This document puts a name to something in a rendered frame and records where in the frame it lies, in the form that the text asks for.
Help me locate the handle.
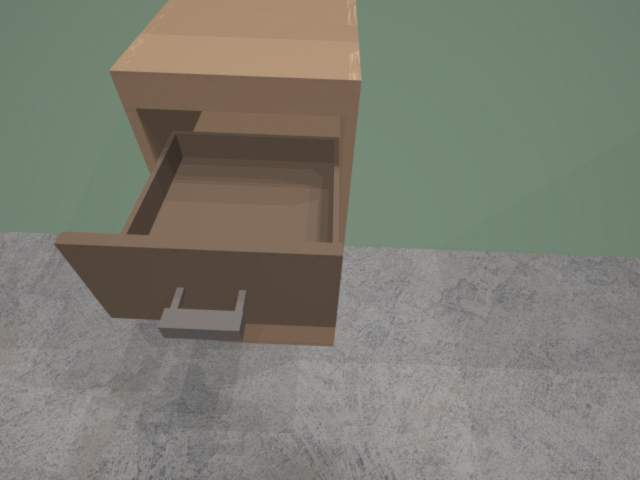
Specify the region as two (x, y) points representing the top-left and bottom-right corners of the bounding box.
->
(158, 287), (247, 341)

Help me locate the cabinet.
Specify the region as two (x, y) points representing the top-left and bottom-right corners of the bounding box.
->
(109, 0), (361, 347)

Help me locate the drawer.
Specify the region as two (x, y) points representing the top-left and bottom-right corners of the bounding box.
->
(54, 131), (343, 327)

